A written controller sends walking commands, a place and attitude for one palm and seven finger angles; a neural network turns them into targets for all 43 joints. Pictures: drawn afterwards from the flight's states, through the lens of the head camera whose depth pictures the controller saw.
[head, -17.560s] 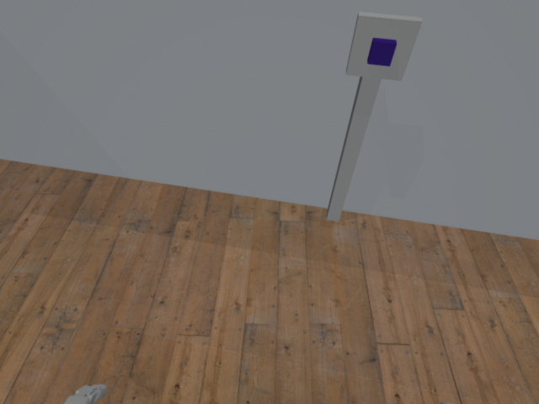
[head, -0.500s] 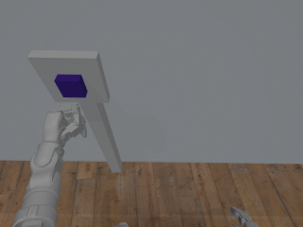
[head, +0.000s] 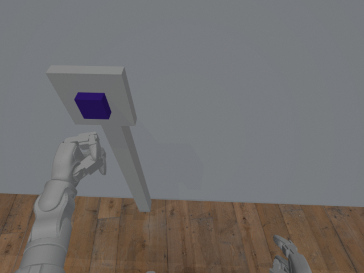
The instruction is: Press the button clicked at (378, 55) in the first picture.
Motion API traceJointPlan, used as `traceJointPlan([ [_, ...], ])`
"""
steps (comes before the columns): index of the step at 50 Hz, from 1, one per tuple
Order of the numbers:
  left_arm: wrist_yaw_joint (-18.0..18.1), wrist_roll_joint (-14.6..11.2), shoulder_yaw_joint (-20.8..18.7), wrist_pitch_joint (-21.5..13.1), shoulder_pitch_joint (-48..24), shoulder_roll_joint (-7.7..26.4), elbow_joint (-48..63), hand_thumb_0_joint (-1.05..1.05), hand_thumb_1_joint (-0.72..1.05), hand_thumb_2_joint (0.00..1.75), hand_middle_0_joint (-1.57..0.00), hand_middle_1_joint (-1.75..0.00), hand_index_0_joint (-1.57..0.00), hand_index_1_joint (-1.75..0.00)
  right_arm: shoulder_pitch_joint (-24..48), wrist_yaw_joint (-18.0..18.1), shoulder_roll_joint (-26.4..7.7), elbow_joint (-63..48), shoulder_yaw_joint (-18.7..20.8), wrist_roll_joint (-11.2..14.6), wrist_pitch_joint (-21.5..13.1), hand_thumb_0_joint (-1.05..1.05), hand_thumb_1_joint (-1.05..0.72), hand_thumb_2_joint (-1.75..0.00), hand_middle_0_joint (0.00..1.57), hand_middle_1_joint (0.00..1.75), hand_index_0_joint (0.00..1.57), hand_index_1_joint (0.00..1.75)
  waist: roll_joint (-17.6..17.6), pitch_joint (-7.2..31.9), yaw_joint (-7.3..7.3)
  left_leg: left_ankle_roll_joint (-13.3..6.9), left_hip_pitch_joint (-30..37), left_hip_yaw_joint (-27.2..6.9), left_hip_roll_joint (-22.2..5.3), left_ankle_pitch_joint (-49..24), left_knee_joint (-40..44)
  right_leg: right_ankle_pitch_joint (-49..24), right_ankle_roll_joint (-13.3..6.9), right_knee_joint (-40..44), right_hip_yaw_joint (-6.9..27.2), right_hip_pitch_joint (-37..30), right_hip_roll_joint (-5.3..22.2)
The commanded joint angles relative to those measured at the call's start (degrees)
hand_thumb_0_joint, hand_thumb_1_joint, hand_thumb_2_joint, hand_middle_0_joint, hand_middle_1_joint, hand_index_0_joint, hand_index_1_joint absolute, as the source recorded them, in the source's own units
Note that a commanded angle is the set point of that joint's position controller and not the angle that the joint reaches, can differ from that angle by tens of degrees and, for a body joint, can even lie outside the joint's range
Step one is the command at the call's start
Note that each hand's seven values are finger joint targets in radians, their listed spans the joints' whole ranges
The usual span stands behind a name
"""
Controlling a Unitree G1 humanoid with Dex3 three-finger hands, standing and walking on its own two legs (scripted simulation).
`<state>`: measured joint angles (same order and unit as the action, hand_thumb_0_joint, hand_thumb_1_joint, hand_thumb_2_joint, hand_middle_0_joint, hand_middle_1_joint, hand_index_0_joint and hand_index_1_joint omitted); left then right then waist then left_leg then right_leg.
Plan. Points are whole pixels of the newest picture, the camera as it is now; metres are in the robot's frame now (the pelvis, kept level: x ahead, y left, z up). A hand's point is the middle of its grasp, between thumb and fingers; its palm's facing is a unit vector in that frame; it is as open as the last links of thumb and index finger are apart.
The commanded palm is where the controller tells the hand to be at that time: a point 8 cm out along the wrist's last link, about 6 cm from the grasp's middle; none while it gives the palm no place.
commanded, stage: draw the hand back to the body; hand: left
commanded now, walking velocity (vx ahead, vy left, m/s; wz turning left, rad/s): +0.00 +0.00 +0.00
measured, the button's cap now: (94, 105) +0.48 +0.23 +0.10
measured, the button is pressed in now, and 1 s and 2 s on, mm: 0 0 0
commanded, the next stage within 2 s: step back with the hand held close in 1.32 s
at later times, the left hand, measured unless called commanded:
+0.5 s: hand (62, 183) +0.25 +0.22 +0.13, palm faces +0.20 -0.95 -0.24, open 3.1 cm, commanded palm +0.21 +0.27 +0.15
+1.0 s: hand (10, 194) +0.21 +0.25 +0.19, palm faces +0.37 -0.85 -0.38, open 3.1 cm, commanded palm +0.15 +0.29 +0.21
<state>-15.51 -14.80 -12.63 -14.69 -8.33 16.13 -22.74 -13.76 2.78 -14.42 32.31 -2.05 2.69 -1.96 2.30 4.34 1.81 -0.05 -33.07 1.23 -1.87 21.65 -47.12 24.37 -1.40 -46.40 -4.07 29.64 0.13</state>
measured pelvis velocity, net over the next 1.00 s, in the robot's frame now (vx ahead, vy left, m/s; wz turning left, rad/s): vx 0.02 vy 0.01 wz -0.01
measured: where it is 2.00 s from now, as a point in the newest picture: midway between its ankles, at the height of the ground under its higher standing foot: outside the picture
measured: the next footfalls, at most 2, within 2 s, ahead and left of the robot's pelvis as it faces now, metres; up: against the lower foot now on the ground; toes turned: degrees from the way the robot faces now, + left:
none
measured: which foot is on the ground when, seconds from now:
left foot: down 0.00-1.00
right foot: down 0.00-1.00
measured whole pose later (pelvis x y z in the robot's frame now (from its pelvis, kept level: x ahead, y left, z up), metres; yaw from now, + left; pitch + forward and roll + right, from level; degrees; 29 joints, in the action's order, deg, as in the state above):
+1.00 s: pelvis +0.02 +0.01 +0.04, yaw +0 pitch -5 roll +0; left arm 5.7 -3.5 -14.3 -2.8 29.4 18.3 25.3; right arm -10.8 3.9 -12.8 35.4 -2.1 -0.4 -4.1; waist 3.7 -0.8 -3.7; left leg -1.1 -5.5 2.7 -0.2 13.6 -23.7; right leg 15.1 0.1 -21.7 -2.8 1.9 0.7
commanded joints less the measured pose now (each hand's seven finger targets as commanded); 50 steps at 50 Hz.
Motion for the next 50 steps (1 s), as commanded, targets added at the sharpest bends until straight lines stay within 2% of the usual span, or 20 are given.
traceJointPlan([
  [1, -0.2, -2.7, -7.5, -2.0, -8.7, 13.4, 15.5, 0.00, 0.90, 0.90, -1.30, -1.50, -1.30, -1.50, 3.5, 1.1, -7.3, -9.5, 2.7, 0.7, -3.0, 0.00, -0.90, -0.90, 0.20, 0.30, 0.20, 0.30, -0.7, 14.5, -1.87, -1.7, 9.7, -1.2, 2.1, -12.1, 8.0, -19.3, 0.9, 9.0, 3.0, -9.0, -1.0],
  [5, -1.0, -3.9, -6.0, -0.7, -4.2, 11.3, 20.9, 0.00, 0.90, 0.90, -1.30, -1.50, -1.30, -1.50, 4.0, 1.3, -7.2, -10.1, 2.8, 0.9, -4.3, 0.00, -0.90, -0.90, 0.20, 0.30, 0.20, 0.30, -0.5, 13.7, -1.71, -1.8, 11.9, -1.0, 2.2, -12.4, 9.3, -19.8, 1.1, 10.7, 3.0, -10.0, -1.0],
  [7, -1.4, -4.5, -6.2, 0.2, -1.4, 11.5, 21.4, 0.00, 0.90, 0.90, -1.30, -1.50, -1.30, -1.50, 4.1, 1.5, -7.5, -10.0, 2.7, 1.2, -4.9, 0.00, -0.90, -0.90, 0.20, 0.30, 0.20, 0.30, -3.1, 11.3, -1.38, -2.0, 11.6, -1.2, 2.0, -11.7, 9.7, -18.9, 1.4, 11.8, 3.1, -10.1, -1.1],
  [10, -1.8, -4.7, -6.4, 1.4, -0.6, 11.6, 25.8, 0.00, 0.90, 0.90, -1.30, -1.50, -1.30, -1.50, 4.7, 1.9, -7.4, -10.1, 2.7, 1.2, -6.0, 0.00, -0.90, -0.90, 0.20, 0.30, 0.20, 0.30, -0.2, 10.6, -1.64, -1.9, 13.7, -1.3, 2.2, -11.3, 10.8, -18.0, 1.3, 12.7, 2.9, -9.7, -1.0],
  [12, -1.7, -5.0, -7.6, 1.9, 1.6, 12.9, 28.6, 0.00, 0.90, 0.90, -1.30, -1.50, -1.30, -1.50, 5.0, 2.1, -7.5, -10.2, 2.6, 1.2, -6.7, 0.00, -0.90, -0.90, 0.20, 0.30, 0.20, 0.30, -1.5, 10.7, -1.99, -2.0, 14.3, -1.5, 2.1, -12.3, 11.1, -18.5, 1.3, 13.0, 2.8, -11.0, -1.0],
  [16, -1.9, -5.4, -7.2, 3.6, 5.0, 11.5, 33.0, 0.00, 0.90, 0.90, -1.30, -1.50, -1.30, -1.50, 5.5, 2.5, -6.9, -10.3, 2.2, 1.3, -8.2, 0.00, -0.90, -0.90, 0.20, 0.30, 0.20, 0.30, 0.9, 9.1, -2.21, -1.8, 16.7, -1.6, 2.2, -12.5, 12.3, -18.6, 1.1, 14.0, 2.1, -10.6, -1.0],
  [17, -2.0, -5.7, -7.4, 4.3, 6.3, 11.8, 33.2, 0.00, 0.90, 0.90, -1.30, -1.50, -1.30, -1.50, 5.5, 2.5, -7.1, -10.3, 2.1, 1.2, -8.5, 0.00, -0.90, -0.90, 0.20, 0.30, 0.20, 0.30, -2.1, 8.2, -2.11, -2.0, 16.2, -1.9, 2.0, -12.7, 12.3, -18.5, 1.3, 14.4, 2.1, -11.1, -1.1],
  [18, 6.9, 3.3, -6.6, 4.2, 4.4, 16.5, 39.7, 0.00, 0.90, 0.90, -1.30, -1.50, -1.30, -1.50, 8.6, 3.2, -6.5, -9.1, 2.7, 0.0, -8.2, 0.00, -0.90, -0.90, 0.20, 0.30, 0.20, 0.30, -2.1, 5.4, -4.01, -2.3, 17.7, -0.7, 2.2, -12.1, 14.4, -17.0, 0.9, 19.8, 5.0, -10.7, 0.6],
  [19, 11.1, 4.3, -3.9, 5.3, 9.9, 11.3, 38.5, 0.00, 0.90, 0.90, -1.30, -1.50, -1.30, -1.50, 8.1, 3.5, -5.8, -8.7, 2.3, -0.4, -8.3, 0.00, -0.90, -0.90, 0.20, 0.30, 0.20, 0.30, -1.7, 3.0, -2.92, -2.2, 19.1, -0.7, 1.9, -10.7, 15.8, -14.7, 0.9, 20.7, 4.1, -10.6, 1.0],
  [20, 14.0, 6.1, -1.3, 6.2, 12.3, 9.1, 39.2, 0.00, 0.90, 0.90, -1.30, -1.50, -1.30, -1.50, 7.9, 3.5, -5.5, -8.2, 2.0, -0.4, -8.0, 0.00, -0.90, -0.90, 0.20, 0.30, 0.20, 0.30, -0.7, 2.0, -3.05, -2.1, 20.3, -1.0, 1.7, -10.5, 17.1, -14.2, 0.8, 21.0, 3.6, -11.6, 1.0],
  [21, 16.1, 7.1, -1.9, 6.8, 13.7, 9.7, 40.7, 0.00, 0.90, 0.90, -1.30, -1.50, -1.30, -1.50, 8.1, 3.5, -5.6, -7.9, 1.9, -0.5, -7.6, 0.00, -0.90, -0.90, 0.20, 0.30, 0.20, 0.30, -0.1, 2.0, -3.26, -2.0, 21.5, -1.3, 1.5, -10.9, 18.3, -14.2, 0.7, 21.5, 3.1, -12.7, 0.7],
  [22, 17.5, 7.9, -1.8, 7.1, 14.4, 10.3, 41.6, 0.00, 0.90, 0.90, -1.30, -1.50, -1.30, -1.50, 8.6, 3.6, -5.8, -7.4, 1.9, -0.9, -7.4, 0.00, -0.90, -0.90, 0.20, 0.30, 0.20, 0.30, -2.7, 2.1, -3.40, -2.3, 22.1, -1.1, 1.5, -11.7, 19.1, -14.9, 0.8, 22.7, 3.3, -14.2, 0.5],
  [25, 20.2, 9.5, -2.5, 7.6, 14.6, 10.7, 45.4, 0.00, 0.90, 0.90, -1.30, -1.50, -1.30, -1.50, 9.2, 3.7, -5.2, -6.9, 1.5, -1.4, -6.7, 0.00, -0.90, -0.90, 0.20, 0.30, 0.20, 0.30, -0.1, 2.4, -3.32, -2.1, 25.7, -1.0, 1.4, -13.0, 21.8, -15.9, 0.6, 23.9, 2.8, -17.2, 0.6],
  [26, 20.8, 10.0, -3.1, 7.6, 15.0, 11.0, 46.3, 0.00, 0.90, 0.90, -1.30, -1.50, -1.30, -1.50, 9.5, 3.7, -5.2, -6.8, 1.5, -1.5, -6.5, 0.00, -0.90, -0.90, 0.20, 0.30, 0.20, 0.30, 0.6, 2.6, -3.62, -2.1, 26.6, -0.9, 1.4, -14.2, 22.4, -16.8, 0.5, 24.3, 2.7, -18.2, 0.6],
  [27, 21.2, 10.3, -3.6, 7.8, 15.9, 11.9, 46.6, 0.00, 0.90, 0.90, -1.30, -1.50, -1.30, -1.50, 9.9, 3.7, -5.3, -6.3, 1.6, -1.8, -6.5, 0.00, -0.90, -0.90, 0.20, 0.30, 0.20, 0.30, -1.1, 2.3, -3.76, -2.3, 27.1, -0.7, 1.4, -15.1, 22.8, -17.5, 0.6, 25.3, 2.9, -18.9, 0.3],
  [31, 22.1, 10.9, -3.0, 8.0, 19.3, 10.0, 51.0, 0.00, 0.90, 0.90, -1.30, -1.50, -1.30, -1.50, 10.4, 3.2, -4.6, -6.4, 1.3, -2.1, -6.2, 0.00, -0.90, -0.90, 0.20, 0.30, 0.20, 0.30, 1.5, 2.3, -4.10, -1.8, 30.2, -0.9, 1.2, -19.6, 24.8, -21.3, 0.3, 25.7, 2.2, -21.9, 0.3],
  [33, 22.1, 11.0, -2.9, 8.4, 22.3, 9.5, 51.7, 0.00, 0.90, 0.90, -1.30, -1.50, -1.30, -1.50, 10.7, 2.8, -4.6, -6.4, 1.4, -2.4, -6.0, 0.00, -0.90, -0.90, 0.20, 0.30, 0.20, 0.30, -0.1, 1.2, -4.28, -1.9, 30.2, -0.8, 1.1, -20.6, 25.4, -22.1, 0.5, 26.3, 2.2, -22.8, 0.3],
  [37, 22.1, 11.2, -4.1, 8.8, 25.2, 9.8, 53.4, 0.00, 0.90, 0.90, -1.30, -1.50, -1.30, -1.50, 11.3, 2.3, -4.8, -6.3, 1.6, -2.7, -5.5, 0.00, -0.90, -0.90, 0.20, 0.30, 0.20, 0.30, -1.4, -0.9, -4.64, -1.8, 30.3, -0.9, 1.0, -20.6, 26.2, -21.8, 0.5, 27.8, 2.1, -23.2, -0.1],
  [40, 22.3, 11.3, -5.4, 8.6, 27.3, 10.1, 56.1, 0.00, 0.90, 0.90, -1.30, -1.50, -1.30, -1.50, 11.1, 2.1, -4.4, -6.5, 1.7, -2.9, -5.2, 0.00, -0.90, -0.90, 0.20, 0.30, 0.20, 0.30, 0.9, -0.3, -4.94, -1.8, 31.0, -0.7, 1.2, -21.8, 26.3, -23.0, 0.4, 27.5, 2.2, -24.3, 0.2],
  [50, 22.3, 11.0, -9.6, 7.6, 35.5, 11.8, 62.4, 0.00, 0.90, 0.90, -1.30, -1.50, -1.30, -1.50, 11.2, 1.8, -4.0, -6.9, 2.2, -2.9, -5.8, 0.00, -0.90, -0.90, 0.20, 0.30, 0.20, 0.30, 0.2, -1.0, -5.97, -1.6, 30.4, -0.7, 0.9, -23.3, 25.6, -24.7, 0.5, 27.8, 2.3, -24.6, -0.1],
])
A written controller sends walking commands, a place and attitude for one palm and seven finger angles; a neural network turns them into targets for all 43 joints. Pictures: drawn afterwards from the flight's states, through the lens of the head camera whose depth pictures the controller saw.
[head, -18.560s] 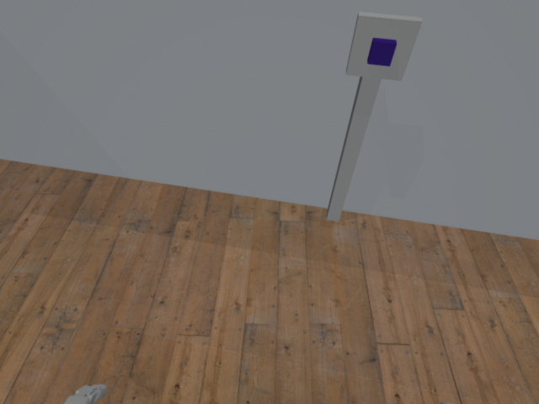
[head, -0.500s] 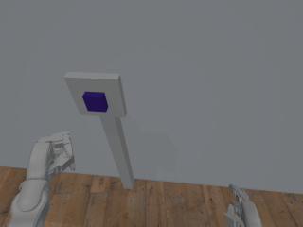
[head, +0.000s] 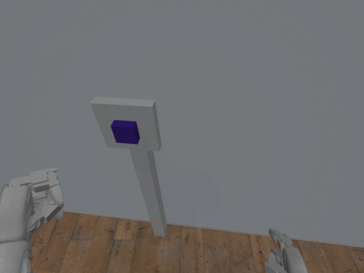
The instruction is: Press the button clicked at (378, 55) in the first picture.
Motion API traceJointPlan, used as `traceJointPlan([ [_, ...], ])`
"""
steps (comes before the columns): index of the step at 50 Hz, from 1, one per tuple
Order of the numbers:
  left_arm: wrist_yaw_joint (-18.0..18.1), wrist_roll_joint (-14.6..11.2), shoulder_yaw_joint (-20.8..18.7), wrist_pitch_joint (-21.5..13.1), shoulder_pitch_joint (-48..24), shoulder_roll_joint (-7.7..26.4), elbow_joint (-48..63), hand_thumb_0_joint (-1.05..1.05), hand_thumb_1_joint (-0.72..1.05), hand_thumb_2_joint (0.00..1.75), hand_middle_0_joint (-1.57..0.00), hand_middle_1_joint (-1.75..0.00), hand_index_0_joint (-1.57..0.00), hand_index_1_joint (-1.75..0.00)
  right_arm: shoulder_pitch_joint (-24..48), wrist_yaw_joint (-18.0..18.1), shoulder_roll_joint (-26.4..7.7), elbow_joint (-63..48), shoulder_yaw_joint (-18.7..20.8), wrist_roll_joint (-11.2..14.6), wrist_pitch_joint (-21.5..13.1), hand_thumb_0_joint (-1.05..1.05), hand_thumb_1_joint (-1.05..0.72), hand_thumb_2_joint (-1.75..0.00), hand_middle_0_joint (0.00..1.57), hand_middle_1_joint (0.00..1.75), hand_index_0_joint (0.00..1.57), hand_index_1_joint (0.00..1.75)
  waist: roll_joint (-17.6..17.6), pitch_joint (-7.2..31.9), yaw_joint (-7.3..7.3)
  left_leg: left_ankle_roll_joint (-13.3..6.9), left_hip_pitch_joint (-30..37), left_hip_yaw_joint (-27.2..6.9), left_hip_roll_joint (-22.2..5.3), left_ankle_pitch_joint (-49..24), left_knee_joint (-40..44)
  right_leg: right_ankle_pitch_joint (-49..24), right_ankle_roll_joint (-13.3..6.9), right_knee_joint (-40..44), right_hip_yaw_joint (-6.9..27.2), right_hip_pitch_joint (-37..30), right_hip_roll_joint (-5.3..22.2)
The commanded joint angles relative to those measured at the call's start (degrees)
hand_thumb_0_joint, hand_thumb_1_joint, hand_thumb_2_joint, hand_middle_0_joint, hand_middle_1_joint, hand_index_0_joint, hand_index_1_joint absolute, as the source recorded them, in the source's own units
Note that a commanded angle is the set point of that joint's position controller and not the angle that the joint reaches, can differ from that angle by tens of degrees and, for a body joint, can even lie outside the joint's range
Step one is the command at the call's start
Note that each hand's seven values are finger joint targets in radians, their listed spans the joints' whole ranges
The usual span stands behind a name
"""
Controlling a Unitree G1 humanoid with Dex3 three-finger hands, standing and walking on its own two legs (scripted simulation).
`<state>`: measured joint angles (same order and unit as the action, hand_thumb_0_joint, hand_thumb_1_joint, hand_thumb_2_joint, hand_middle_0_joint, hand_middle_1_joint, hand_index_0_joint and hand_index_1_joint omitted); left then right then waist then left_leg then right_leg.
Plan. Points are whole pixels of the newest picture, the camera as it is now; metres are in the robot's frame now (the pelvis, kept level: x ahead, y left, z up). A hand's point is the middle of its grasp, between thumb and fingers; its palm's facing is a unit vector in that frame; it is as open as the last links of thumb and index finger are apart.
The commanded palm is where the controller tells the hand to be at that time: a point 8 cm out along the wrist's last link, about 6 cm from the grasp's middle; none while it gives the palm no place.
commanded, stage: draw the hand back to the body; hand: left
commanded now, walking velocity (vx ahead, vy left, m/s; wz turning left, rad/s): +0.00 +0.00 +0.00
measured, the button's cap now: (126, 131) +0.45 +0.22 +0.06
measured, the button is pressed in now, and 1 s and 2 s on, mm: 0 0 0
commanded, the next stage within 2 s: step back with the hand held close in 0.32 s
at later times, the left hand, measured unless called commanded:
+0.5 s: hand (46, 210) +0.16 +0.24 +0.16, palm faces +0.41 -0.83 -0.38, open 3.1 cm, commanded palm +0.11 +0.28 +0.17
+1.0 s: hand (19, 237) +0.12 +0.26 +0.15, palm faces +0.33 -0.81 -0.48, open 3.1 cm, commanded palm +0.06 +0.30 +0.17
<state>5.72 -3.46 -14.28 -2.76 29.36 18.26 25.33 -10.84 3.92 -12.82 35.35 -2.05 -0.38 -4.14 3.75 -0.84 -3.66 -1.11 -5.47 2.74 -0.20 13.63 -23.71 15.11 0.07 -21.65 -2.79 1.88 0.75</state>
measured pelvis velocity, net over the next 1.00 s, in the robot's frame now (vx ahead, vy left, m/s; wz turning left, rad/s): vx -0.07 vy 0.02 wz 0.00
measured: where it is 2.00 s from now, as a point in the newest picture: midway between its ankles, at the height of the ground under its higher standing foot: outside the picture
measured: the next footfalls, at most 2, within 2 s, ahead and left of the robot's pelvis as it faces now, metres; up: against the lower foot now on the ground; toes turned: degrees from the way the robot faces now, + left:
right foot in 1.44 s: -0.14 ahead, -0.10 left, +0.00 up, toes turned +2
left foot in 1.76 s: -0.03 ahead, +0.11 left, +0.00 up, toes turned -1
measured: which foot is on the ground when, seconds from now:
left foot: down 0.00-1.00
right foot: down 0.00-1.00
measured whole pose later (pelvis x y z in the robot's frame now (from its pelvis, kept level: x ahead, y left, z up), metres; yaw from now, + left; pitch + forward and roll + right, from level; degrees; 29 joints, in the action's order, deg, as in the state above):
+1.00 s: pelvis -0.07 +0.02 -0.01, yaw +0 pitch +0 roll -1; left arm 7.3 -2.0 -21.4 -10.3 35.8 22.7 34.4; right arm -10.2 4.0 -12.5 29.8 -0.1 0.4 -1.2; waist 0.3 -2.2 -0.1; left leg -3.5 -21.1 3.5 0.2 10.6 -31.5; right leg 11.8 1.7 -29.6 -2.1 17.6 1.6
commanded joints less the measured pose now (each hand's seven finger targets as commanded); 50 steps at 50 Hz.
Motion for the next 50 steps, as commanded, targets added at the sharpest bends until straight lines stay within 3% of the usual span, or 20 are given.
traceJointPlan([
  [1, 1.1, -0.3, -8.2, -4.5, -1.7, 9.7, 14.9, 0.00, 0.90, 0.90, -1.30, -1.50, -1.30, -1.50, 8.2, 0.7, -5.5, -9.9, 2.3, 0.2, -3.7, 0.00, -0.90, -0.90, 0.20, 0.30, 0.20, 0.30, -1.6, 4.1, -0.46, -0.5, 2.9, -2.1, -0.8, -15.6, 2.1, -15.7, -0.9, 3.0, 0.9, 3.2, -0.7],
  [5, 1.0, 0.0, -6.8, -4.4, -1.9, 8.0, 13.9, 0.00, 0.90, 0.90, -1.30, -1.50, -1.30, -1.50, 7.7, 0.7, -5.7, -9.4, 2.4, 0.2, -3.8, 0.00, -0.90, -0.90, 0.20, 0.30, 0.20, 0.30, -0.4, 1.8, 0.10, -0.4, 2.7, -2.1, -1.0, -14.0, 2.5, -13.4, -0.9, 3.4, 0.8, 5.0, -0.8],
  [7, 1.0, -0.1, -7.3, -4.3, -2.2, 8.4, 12.5, 0.00, 0.90, 0.90, -1.30, -1.50, -1.30, -1.50, 8.1, 0.9, -5.9, -9.2, 2.6, 0.1, -3.9, 0.00, -0.90, -0.90, 0.20, 0.30, 0.20, 0.30, -2.8, 0.3, -0.06, -0.6, 2.1, -2.2, -1.0, -11.2, 3.0, -10.9, -0.9, 4.7, 1.0, 5.8, -1.1],
  [9, 1.0, -0.2, -7.1, -4.6, -3.2, 8.3, 12.9, 0.00, 0.90, 0.90, -1.30, -1.50, -1.30, -1.50, 8.1, 1.2, -5.8, -9.5, 2.6, 0.1, -3.7, 0.00, -0.90, -0.90, 0.20, 0.30, 0.20, 0.30, -3.8, 0.5, 0.08, -0.8, 2.2, -2.2, -1.0, -9.6, 3.3, -9.3, -0.7, 4.7, 1.1, 5.7, -0.9],
  [10, 1.1, -0.1, -7.4, -4.8, -3.6, 8.7, 13.7, 0.00, 0.90, 0.90, -1.30, -1.50, -1.30, -1.50, 8.0, 1.3, -5.9, -9.4, 2.7, 0.1, -3.8, 0.00, -0.90, -0.90, 0.20, 0.30, 0.20, 0.30, -2.3, 2.2, -0.10, -0.8, 2.9, -2.1, -0.9, -10.1, 3.1, -9.7, -0.9, 4.5, 1.3, 5.1, -0.8],
  [16, 1.4, 0.0, -7.8, -5.2, -3.8, 9.2, 15.0, 0.00, 0.90, 0.90, -1.30, -1.50, -1.30, -1.50, 8.4, 1.4, -5.6, -9.4, 2.4, -0.1, -4.5, 0.00, -0.90, -0.90, 0.20, 0.30, 0.20, 0.30, 0.4, 2.2, -0.46, -0.5, 2.4, -2.4, -0.6, -9.2, 3.4, -9.0, -1.1, 5.0, 1.6, 4.3, -0.7],
  [21, 1.4, -0.1, -7.7, -5.1, -2.9, 8.8, 13.8, 0.00, 0.90, 0.90, -1.30, -1.50, -1.30, -1.50, 8.5, 1.4, -5.5, -9.0, 2.4, -0.1, -4.9, 0.00, -0.90, -0.90, 0.20, 0.30, 0.20, 0.30, -0.9, 0.9, -0.44, -0.4, 2.1, -2.5, -0.8, -8.0, 3.9, -7.6, -1.1, 5.5, 1.4, 4.9, -0.9],
  [22, 1.5, -0.1, -7.9, -4.7, -5.0, 9.2, 11.5, 0.00, 0.90, 0.90, -1.30, -1.50, -1.30, -1.50, 8.5, 1.5, -5.7, -8.4, 2.4, -0.1, -4.7, 0.00, -0.90, -0.90, 0.20, 0.30, 0.20, 0.30, -1.9, -0.4, -0.05, -0.5, 1.8, -2.2, -0.8, -6.7, 4.1, -6.2, -1.0, 6.6, 1.7, 5.9, -1.0],
  [23, 1.6, 0.0, -14.1, -6.6, -9.6, 15.0, 16.3, 0.00, 0.90, 0.90, -1.30, -1.50, -1.30, -1.50, 8.0, 1.1, -6.9, -10.9, 2.6, 0.2, -3.1, 0.00, -0.90, -0.90, 0.20, 0.30, 0.20, 0.30, -3.5, -4.5, 2.29, -1.6, -3.5, -3.8, -1.9, -3.1, 2.0, -6.0, -0.5, 9.6, 7.0, 12.2, 1.9],
  [24, 1.2, 0.1, -11.3, -6.7, -3.9, 11.1, 11.4, 0.00, 0.90, 0.90, -1.30, -1.50, -1.30, -1.50, 7.6, 1.1, -5.9, -9.9, 2.6, 0.0, -2.0, 0.00, -0.90, -0.90, 0.20, 0.30, 0.20, 0.30, -5.9, -3.7, 2.49, -1.6, -3.4, -3.9, -1.7, -2.6, 0.8, -4.3, -0.5, 10.2, 6.6, 12.9, 3.1],
  [26, 0.9, 0.6, -8.6, -7.1, -0.3, 8.7, 12.0, 0.00, 0.90, 0.90, -1.30, -1.50, -1.30, -1.50, 7.3, 0.7, -6.4, -10.6, 2.8, -0.1, -0.7, 0.00, -0.90, -0.90, 0.20, 0.30, 0.20, 0.30, -4.5, -1.2, 2.88, -1.5, -3.2, -3.5, -1.9, -4.6, -0.2, -5.5, -0.5, 9.3, 6.2, 13.3, 3.7],
  [29, 1.3, 0.6, -9.7, -7.9, 2.9, 9.8, 14.9, 0.00, 0.90, 0.90, -1.30, -1.50, -1.30, -1.50, 6.8, 0.8, -6.6, -11.6, 3.4, 0.0, 0.5, 0.00, -0.90, -0.90, 0.20, 0.30, 0.20, 0.30, -1.7, 5.4, 2.79, -1.5, -3.0, -3.6, -2.7, -10.6, 0.7, -12.1, -0.1, 4.6, 4.3, 9.0, 3.2],
  [32, 1.7, 0.3, -12.1, -8.3, 5.1, 12.2, 17.9, 0.00, 0.90, 0.90, -1.30, -1.50, -1.30, -1.50, 7.0, 1.1, -6.8, -12.7, 4.0, 0.2, 1.5, 0.00, -0.90, -0.90, 0.20, 0.30, 0.20, 0.30, -1.5, 10.0, 2.64, -1.5, -2.5, -3.8, -3.6, -19.5, -0.2, -19.6, 0.3, 0.6, 3.3, 6.6, 2.6],
  [34, 1.9, 0.0, -12.6, -8.4, 6.6, 12.4, 18.4, 0.00, 0.90, 0.90, -1.30, -1.50, -1.30, -1.50, 6.8, 1.0, -6.5, -13.5, 4.2, 0.6, 2.0, 0.00, -0.90, -0.90, 0.20, 0.30, 0.20, 0.30, -2.9, 10.9, 2.64, -1.5, -3.7, -4.4, -4.1, -21.2, -0.6, -20.7, 0.5, -1.1, 3.1, 6.1, 2.4],
  [37, 2.1, 0.0, -13.4, -8.9, 6.8, 13.3, 20.0, 0.00, 0.90, 0.90, -1.30, -1.50, -1.30, -1.50, 6.8, 1.1, -6.9, -13.9, 4.7, 0.7, 2.1, 0.00, -0.90, -0.90, 0.20, 0.30, 0.20, 0.30, -1.1, 10.7, 2.77, -1.6, -5.5, -4.7, -4.6, -20.2, -0.4, -19.9, 0.6, -2.5, 3.1, 6.7, 2.0],
  [41, 2.3, 0.2, -13.3, -9.7, 7.8, 12.6, 19.8, 0.00, 0.90, 0.90, -1.30, -1.50, -1.30, -1.50, 6.3, 0.9, -7.2, -14.2, 4.8, 0.9, 1.6, 0.00, -0.90, -0.90, 0.20, 0.30, 0.20, 0.30, 0.3, 8.9, 2.78, -2.2, -10.9, -6.5, -6.3, -14.9, 1.9, -14.7, 0.7, -5.6, 2.9, 6.3, 1.0],
  [47, 2.8, 1.1, -14.4, -11.2, 6.8, 12.5, 20.5, 0.00, 0.90, 0.90, -1.30, -1.50, -1.30, -1.50, 6.3, 1.0, -7.8, -14.5, 5.0, 0.8, -0.1, 0.00, -0.90, -0.90, 0.20, 0.30, 0.20, 0.30, 1.2, 5.4, 3.11, -4.0, -26.2, -9.3, -7.6, 10.6, 6.1, -6.5, 0.4, -9.2, 4.6, 2.0, 0.5],
  [50, 3.0, 1.6, -14.1, -12.2, 5.9, 12.0, 21.2, 0.00, 0.90, 0.90, -1.30, -1.50, -1.30, -1.50, 5.5, 1.0, -7.7, -14.6, 5.0, 0.8, -1.2, 0.00, -0.90, -0.90, 0.20, 0.30, 0.20, 0.30, 0.2, 3.9, 3.57, -4.0, -28.6, -9.7, -7.1, 17.9, 5.1, -0.6, 0.1, -7.8, 5.8, 4.5, 1.1],
])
